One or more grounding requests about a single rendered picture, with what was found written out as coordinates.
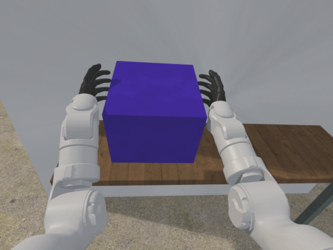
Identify robot left upper arm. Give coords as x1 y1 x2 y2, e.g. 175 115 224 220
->
11 189 108 250

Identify robot right forearm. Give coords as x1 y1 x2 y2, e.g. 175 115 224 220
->
207 101 290 211

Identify robot left hand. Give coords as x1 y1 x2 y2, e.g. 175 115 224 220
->
79 64 111 102

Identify robot right upper arm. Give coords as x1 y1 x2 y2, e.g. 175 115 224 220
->
228 180 333 250

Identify carton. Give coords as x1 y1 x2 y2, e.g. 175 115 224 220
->
102 61 207 163

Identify table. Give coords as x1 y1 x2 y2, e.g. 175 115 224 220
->
50 120 333 225

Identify robot left forearm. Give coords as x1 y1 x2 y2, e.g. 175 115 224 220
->
44 94 100 229

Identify robot right hand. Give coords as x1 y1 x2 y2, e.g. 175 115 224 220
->
198 70 226 107

